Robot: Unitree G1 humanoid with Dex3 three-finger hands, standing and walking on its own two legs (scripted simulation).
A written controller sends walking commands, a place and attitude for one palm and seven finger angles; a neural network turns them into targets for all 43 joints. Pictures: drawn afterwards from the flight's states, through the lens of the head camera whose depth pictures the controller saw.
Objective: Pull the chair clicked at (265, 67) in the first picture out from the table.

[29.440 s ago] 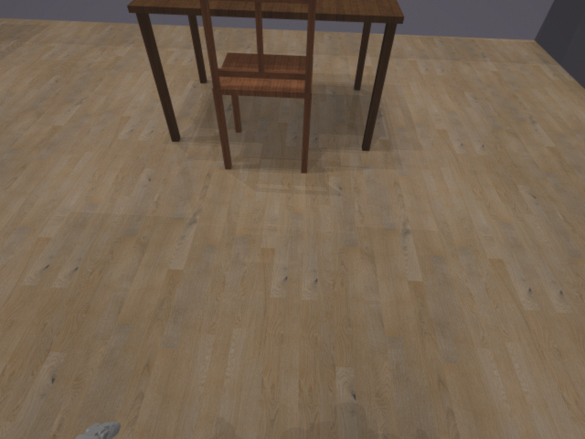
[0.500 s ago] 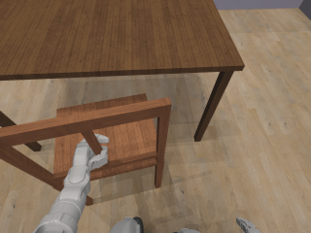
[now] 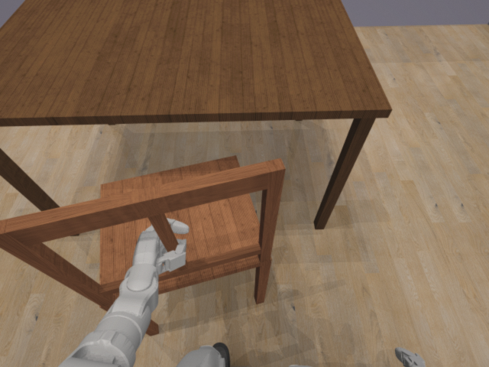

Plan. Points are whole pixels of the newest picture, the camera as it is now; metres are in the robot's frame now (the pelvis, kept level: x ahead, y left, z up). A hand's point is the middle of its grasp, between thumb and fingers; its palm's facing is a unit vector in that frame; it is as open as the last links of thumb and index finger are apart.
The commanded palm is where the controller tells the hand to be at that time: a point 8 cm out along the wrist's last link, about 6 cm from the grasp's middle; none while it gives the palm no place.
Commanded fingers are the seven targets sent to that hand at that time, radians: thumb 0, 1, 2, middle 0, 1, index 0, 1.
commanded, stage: step backward, pulling the chair out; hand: left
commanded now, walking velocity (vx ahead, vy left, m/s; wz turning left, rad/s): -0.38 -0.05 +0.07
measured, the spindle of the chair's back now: (171, 243) +0.34 +0.16 -0.08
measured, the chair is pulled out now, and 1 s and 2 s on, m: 0.14 0.14 0.14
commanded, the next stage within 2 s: none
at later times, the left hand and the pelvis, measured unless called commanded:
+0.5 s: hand (180, 254) +0.32 +0.14 -0.07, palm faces +0.05 -0.98 -0.17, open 5.3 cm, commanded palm +0.31 +0.19 -0.06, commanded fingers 0.00 0.90 0.90 -0.50 -1.45 -0.50 -1.45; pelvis +0.00 +0.00 +0.00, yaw +0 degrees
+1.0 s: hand (180, 254) +0.32 +0.14 -0.07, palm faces +0.06 -0.98 -0.17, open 5.3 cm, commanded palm +0.31 +0.18 -0.06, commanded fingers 0.00 0.90 0.90 -0.50 -1.45 -0.50 -1.45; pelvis -0.01 -0.01 +0.00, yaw -1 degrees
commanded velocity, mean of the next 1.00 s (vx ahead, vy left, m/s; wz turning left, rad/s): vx -0.38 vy -0.01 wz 0.08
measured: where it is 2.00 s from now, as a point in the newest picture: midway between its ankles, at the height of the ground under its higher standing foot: outside the picture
